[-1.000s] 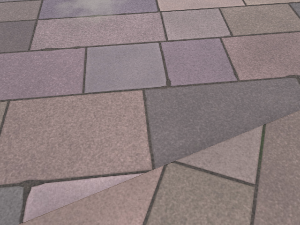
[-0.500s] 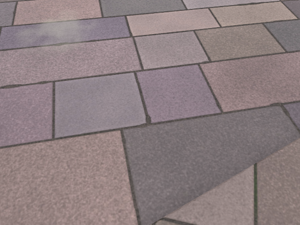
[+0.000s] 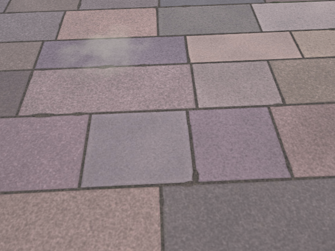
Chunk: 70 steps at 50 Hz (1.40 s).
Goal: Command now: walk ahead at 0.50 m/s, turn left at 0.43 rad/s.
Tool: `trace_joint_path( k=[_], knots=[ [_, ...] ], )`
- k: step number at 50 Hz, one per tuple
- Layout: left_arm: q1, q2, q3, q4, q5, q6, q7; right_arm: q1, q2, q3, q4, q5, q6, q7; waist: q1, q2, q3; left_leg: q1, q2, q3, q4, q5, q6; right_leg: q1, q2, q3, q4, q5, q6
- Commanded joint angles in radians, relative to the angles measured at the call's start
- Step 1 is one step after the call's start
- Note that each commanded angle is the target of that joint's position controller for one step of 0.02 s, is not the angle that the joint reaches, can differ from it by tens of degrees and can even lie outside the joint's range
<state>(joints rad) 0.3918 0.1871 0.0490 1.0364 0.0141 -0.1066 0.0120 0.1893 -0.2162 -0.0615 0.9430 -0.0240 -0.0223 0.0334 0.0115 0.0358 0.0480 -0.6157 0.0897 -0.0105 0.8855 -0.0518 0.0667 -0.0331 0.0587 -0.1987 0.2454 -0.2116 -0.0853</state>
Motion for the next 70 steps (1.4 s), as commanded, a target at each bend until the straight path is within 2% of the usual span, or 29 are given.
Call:
trace_joint_path(
  k=[1,9,12,13,14,15,16,17,18,20,23,28,32,36,37,38,39,40,41,44,50,56,57,58,59,60,61,64,70],
  knots=[
    [0.006,0.112,0.014,-0.048,-0.002,-0.021,0.01,-0.062,-0.008,0.009,-0.07,0.0,-0.008,0.013,-0.009,-0.099,0.037,0.036,-0.009,0.054,-0.108,0.137,0.007,-0.072,-0.269,0.066,-0.102,0.395,-0.046],
    [0.104,0.13,0.023,0.003,0.008,0.002,0.042,-0.22,-0.031,0.008,-0.138,-0.018,-0.013,0.025,0.028,-0.075,0.093,0.013,-0.048,0.122,-0.38,0.103,0.072,0.184,-0.32,-0.007,0.047,0.615,-0.033],
    [0.093,0.183,0.041,0.001,0.01,0.023,0.043,-0.091,-0.072,-0.014,-0.1,-0.029,-0.016,0.017,-0.031,-0.094,-0.002,0.192,-0.135,0.172,-0.395,-0.047,0.121,0.219,-0.331,-0.042,0.308,0.915,-0.02],
    [0.14,0.152,0.036,-0.001,-0.004,0.029,0.031,-0.07,-0.078,-0.024,-0.079,-0.021,-0.018,0.005,-0.007,-0.04,-0.043,0.302,-0.201,0.211,-0.367,-0.103,0.125,0.143,-0.295,-0.073,0.419,0.925,-0.004],
    [0.122,0.182,0.041,-0.01,-0.009,0.031,0.02,0.014,-0.079,-0.037,-0.053,-0.025,-0.02,-0.003,-0.053,-0.042,-0.075,0.469,-0.222,0.188,-0.391,-0.15,0.143,0.009,-0.276,-0.074,0.58,0.834,0.016],
    [0.006,0.241,0.061,-0.051,-0.032,0.02,0.013,0.17,-0.089,-0.055,-0.021,-0.022,-0.013,-0.008,-0.19,0.03,-0.161,0.789,-0.159,0.07,-0.491,-0.065,0.179,-0.251,-0.213,-0.083,0.896,0.69,0.066],
    [-0.116,0.2,0.057,-0.107,-0.038,0.006,0.004,0.204,-0.173,-0.077,0.023,-0.021,-0.021,-0.014,-0.204,0.136,-0.127,0.947,0.026,-0.137,-0.51,0.249,0.271,-0.592,-0.07,-0.045,1.231,-0.217,0.089],
    [-0.157,0.16,0.043,-0.182,-0.056,-0.008,0.009,0.259,-0.269,-0.089,0.019,-0.024,-0.019,-0.023,-0.186,0.117,-0.249,1.04,0.211,-0.389,-0.473,0.555,0.366,-0.698,-0.061,0.125,1.348,-0.331,0.086],
    [-0.173,0.144,0.032,-0.186,-0.035,-0.018,0.011,0.24,-0.236,-0.077,0.016,-0.009,-0.024,-0.034,-0.149,-0.056,-0.181,0.891,0.227,-0.363,-0.506,0.633,0.336,-0.671,-0.132,0.218,1.217,-0.246,0.076],
    [-0.179,0.13,0.029,-0.185,0.009,-0.004,0.004,0.137,-0.156,-0.055,0.007,-0.003,-0.025,-0.046,-0.069,-0.116,-0.034,0.666,0.144,-0.358,-0.605,0.314,0.278,-0.621,-0.17,0.233,1.016,-0.189,0.077],
    [-0.158,0.112,0.025,-0.202,0.041,0.043,-0.013,0.095,-0.148,-0.041,-0.006,0.017,-0.046,-0.054,-0.01,-0.08,-0.008,0.496,0.081,-0.294,-0.669,0.328,0.262,-0.5,-0.167,0.213,0.865,-0.159,0.107],
    [-0.364,0.117,0.009,-0.301,0.023,0.029,-0.026,0.139,-0.157,-0.038,0.018,0.021,-0.068,-0.036,-0.046,-0.005,0.037,0.377,-0.03,-0.227,-0.709,0.214,0.191,-0.425,-0.123,0.182,0.46,0.241,0.124],
    [-0.428,0.145,0.004,-0.342,0.013,0.02,-0.025,0.2,-0.161,-0.036,0.03,0.023,-0.066,-0.035,-0.08,0.015,0.041,0.415,-0.019,-0.292,-0.662,0.155,0.133,-0.339,-0.095,0.217,0.272,0.35,0.103],
    [-0.266,0.208,0.022,-0.296,0.023,-0.01,-0.012,0.19,-0.203,-0.053,0.007,0.012,-0.058,-0.048,-0.001,-0.038,0.0,0.491,-0.053,-0.324,-0.377,0.244,0.083,-0.163,-0.084,0.251,0.114,0.295,0.078],
    [-0.128,0.231,0.029,-0.255,0.04,-0.026,-0.009,0.17,-0.19,-0.052,-0.006,0.022,-0.062,-0.044,0.06,-0.088,-0.075,0.403,-0.124,-0.262,-0.165,0.215,0.062,0.028,-0.114,0.252,0.107,0.357,0.068],
    [-0.005,0.284,0.035,-0.241,0.063,-0.032,-0.003,0.203,-0.093,-0.032,-0.039,0.039,-0.063,-0.047,0.068,-0.245,-0.204,0.167,-0.22,-0.158,0.161,-0.419,0.034,0.309,-0.384,0.452,0.224,0.673,0.001],
    [0.035,0.277,0.035,-0.249,0.057,-0.011,-0.012,0.336,-0.102,-0.028,-0.024,0.054,-0.05,-0.071,0.031,-0.217,-0.316,0.023,-0.216,-0.111,0.355,-0.576,0.013,0.431,-0.557,0.617,0.294,0.821,-0.101],
    [-0.017,0.278,0.051,-0.256,0.037,0.005,-0.006,0.322,-0.149,-0.034,-0.019,0.038,-0.033,-0.079,0.043,-0.217,-0.347,-0.059,-0.162,-0.096,0.464,-0.491,0.01,0.373,-0.564,0.734,0.21,0.419,-0.185],
    [-0.078,0.189,0.028,-0.273,0.031,0.007,-0.005,0.218,-0.172,-0.037,-0.034,0.013,-0.024,-0.064,0.041,-0.109,-0.23,-0.084,-0.112,-0.089,0.442,-0.408,0.006,0.231,-0.478,0.667,0.117,0.184,-0.165],
    [-0.085,0.173,0.016,-0.228,0.026,0.002,-0.001,0.119,-0.109,-0.029,-0.07,-0.014,-0.006,-0.01,0.006,-0.135,-0.073,-0.023,-0.062,-0.096,0.328,-0.333,-0.01,-0.034,-0.394,0.509,0.019,0.2,-0.131],
    [-0.106,0.176,0.023,-0.18,0.009,-0.014,-0.027,-0.013,-0.052,0.014,-0.128,-0.012,-0.001,0.029,-0.032,-0.164,-0.048,0.131,-0.043,-0.011,-0.088,-0.148,-0.02,-0.191,-0.296,0.243,-0.072,0.251,-0.082],
    [-0.029,0.231,0.041,-0.134,-0.003,0.018,-0.037,-0.062,-0.104,0.015,-0.143,-0.019,-0.019,0.023,-0.038,-0.132,-0.023,0.372,-0.082,0.09,-0.35,-0.116,0.008,-0.2,-0.309,0.209,0.01,0.146,-0.037],
    [-0.005,0.21,0.034,-0.123,0.001,0.023,-0.037,0.034,-0.125,0.004,-0.106,-0.026,-0.03,0.013,-0.075,-0.086,-0.059,0.503,-0.098,0.081,-0.388,-0.139,0.021,-0.225,-0.272,0.167,0.155,0.223,-0.02],
    [0.003,0.165,0.019,-0.133,0.006,0.025,-0.039,0.188,-0.182,-0.015,-0.063,-0.041,-0.044,0.0,-0.135,0.025,-0.146,0.661,0.0,-0.051,-0.458,-0.255,0.051,-0.293,-0.203,0.094,0.412,0.174,0.01],
    [0.054,0.063,-0.006,-0.186,-0.003,0.023,-0.045,0.286,-0.314,-0.04,-0.059,-0.042,-0.047,-0.017,-0.13,0.299,-0.232,0.874,0.301,-0.512,-0.605,-0.391,0.156,-0.585,-0.067,0.042,0.774,-0.282,0.06],
    [0.021,0.172,0.021,-0.183,0.013,0.035,-0.029,0.273,-0.315,-0.047,-0.054,0.002,-0.036,-0.028,-0.132,0.203,-0.22,0.804,0.324,-0.643,-0.674,-0.404,0.202,-0.676,-0.064,0.16,0.922,-0.341,0.043],
    [-0.039,0.191,0.029,-0.192,0.009,0.037,-0.031,0.184,-0.253,-0.029,-0.069,0.007,-0.036,-0.029,-0.094,0.11,-0.111,0.728,0.263,-0.497,-0.651,-0.36,0.181,-0.713,-0.124,0.206,0.945,-0.253,0.024],
    [-0.018,0.153,0.022,-0.158,0.014,0.049,-0.041,0.062,-0.129,0.005,-0.081,0.008,-0.054,-0.027,-0.006,0.07,-0.039,0.545,0.133,-0.251,-0.703,-0.081,0.116,-0.577,-0.179,0.208,0.827,-0.1,0.037],
    [-0.159,0.122,0.02,-0.195,0.023,0.078,-0.052,0.169,-0.136,0.003,-0.016,0.021,-0.075,-0.035,-0.007,0.021,-0.001,0.572,0.122,-0.151,-0.765,0.105,0.157,-0.651,-0.179,0.187,0.719,0.036,0.086]
  ],
)
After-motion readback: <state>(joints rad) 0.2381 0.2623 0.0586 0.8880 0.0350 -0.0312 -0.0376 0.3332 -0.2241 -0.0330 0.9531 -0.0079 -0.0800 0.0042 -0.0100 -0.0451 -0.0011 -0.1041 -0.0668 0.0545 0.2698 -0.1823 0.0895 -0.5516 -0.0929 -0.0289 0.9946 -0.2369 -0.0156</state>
